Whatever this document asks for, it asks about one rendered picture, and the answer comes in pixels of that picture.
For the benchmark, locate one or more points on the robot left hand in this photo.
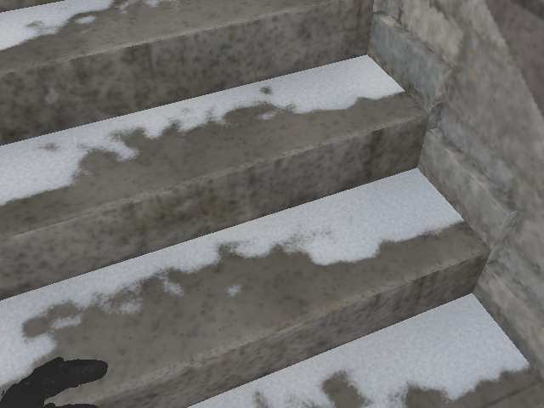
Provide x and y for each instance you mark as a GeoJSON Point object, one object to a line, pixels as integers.
{"type": "Point", "coordinates": [50, 379]}

